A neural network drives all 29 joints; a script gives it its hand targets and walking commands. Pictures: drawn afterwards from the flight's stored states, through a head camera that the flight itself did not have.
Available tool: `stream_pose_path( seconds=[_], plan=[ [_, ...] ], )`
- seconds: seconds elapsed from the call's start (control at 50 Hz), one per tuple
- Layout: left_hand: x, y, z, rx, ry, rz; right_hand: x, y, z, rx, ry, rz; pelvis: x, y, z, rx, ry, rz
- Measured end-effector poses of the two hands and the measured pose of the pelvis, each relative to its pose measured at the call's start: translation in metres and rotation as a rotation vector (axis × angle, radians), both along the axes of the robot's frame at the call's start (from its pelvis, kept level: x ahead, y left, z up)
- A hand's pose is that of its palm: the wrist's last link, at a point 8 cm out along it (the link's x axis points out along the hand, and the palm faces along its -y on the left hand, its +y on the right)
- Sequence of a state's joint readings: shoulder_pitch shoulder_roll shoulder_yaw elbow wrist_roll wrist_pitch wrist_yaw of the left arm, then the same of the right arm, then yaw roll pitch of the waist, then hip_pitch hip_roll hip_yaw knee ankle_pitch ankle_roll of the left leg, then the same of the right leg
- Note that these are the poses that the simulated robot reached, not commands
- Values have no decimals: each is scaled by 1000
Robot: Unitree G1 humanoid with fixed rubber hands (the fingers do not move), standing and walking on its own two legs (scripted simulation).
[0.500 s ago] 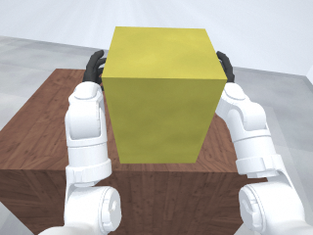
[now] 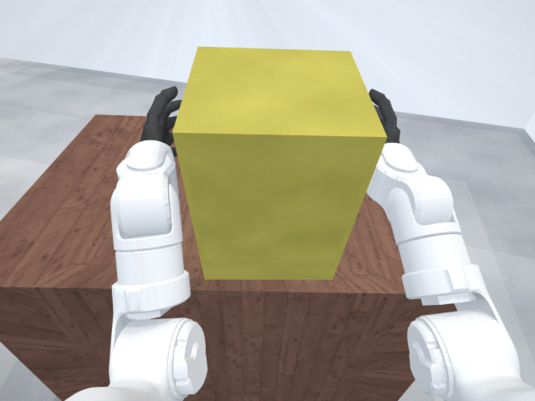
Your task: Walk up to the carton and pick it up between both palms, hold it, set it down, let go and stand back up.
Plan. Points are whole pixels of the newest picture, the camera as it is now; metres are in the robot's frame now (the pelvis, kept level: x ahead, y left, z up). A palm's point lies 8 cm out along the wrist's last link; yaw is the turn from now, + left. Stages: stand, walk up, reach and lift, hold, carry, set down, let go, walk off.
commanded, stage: hold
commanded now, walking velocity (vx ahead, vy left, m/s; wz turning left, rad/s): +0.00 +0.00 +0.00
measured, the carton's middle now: (271, 174) +0.37 +0.01 +0.20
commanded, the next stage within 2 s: none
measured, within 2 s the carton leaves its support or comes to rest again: neither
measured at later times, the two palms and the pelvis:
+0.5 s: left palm (159, 147) +0.35 +0.15 +0.26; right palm (383, 149) +0.36 -0.14 +0.25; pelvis +0.00 +0.00 +0.00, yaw +0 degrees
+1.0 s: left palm (161, 147) +0.35 +0.15 +0.26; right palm (384, 149) +0.36 -0.14 +0.25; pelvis +0.00 +0.00 +0.00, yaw +0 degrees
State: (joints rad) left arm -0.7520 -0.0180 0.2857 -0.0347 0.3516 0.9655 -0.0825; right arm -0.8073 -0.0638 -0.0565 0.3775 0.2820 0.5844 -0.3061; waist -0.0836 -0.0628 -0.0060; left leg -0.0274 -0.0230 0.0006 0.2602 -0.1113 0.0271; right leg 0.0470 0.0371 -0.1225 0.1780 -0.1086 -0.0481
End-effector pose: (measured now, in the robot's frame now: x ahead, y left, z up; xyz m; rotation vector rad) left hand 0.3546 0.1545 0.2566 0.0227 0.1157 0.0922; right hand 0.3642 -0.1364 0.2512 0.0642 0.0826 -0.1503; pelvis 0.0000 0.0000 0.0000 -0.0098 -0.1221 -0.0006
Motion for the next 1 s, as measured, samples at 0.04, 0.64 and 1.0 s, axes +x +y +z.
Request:
stream_pose_path(
  seconds=[0.04, 0.64, 1.0],
  plan=[
    [-1, 0, 0, 1, -3, 2, 0, 0, 1, -3, -3, 2, 0, 0, 0, 0, -1, 0],
    [-3, -3, 5, 8, -13, -2, -3, -3, 3, 1, -12, -3, 0, 0, 0, 0, -7, -1],
    [-1, -4, 2, 2, -7, -6, -2, -4, 1, -5, -5, -5, 0, -3, 0, 1, 1, 1]
  ],
)
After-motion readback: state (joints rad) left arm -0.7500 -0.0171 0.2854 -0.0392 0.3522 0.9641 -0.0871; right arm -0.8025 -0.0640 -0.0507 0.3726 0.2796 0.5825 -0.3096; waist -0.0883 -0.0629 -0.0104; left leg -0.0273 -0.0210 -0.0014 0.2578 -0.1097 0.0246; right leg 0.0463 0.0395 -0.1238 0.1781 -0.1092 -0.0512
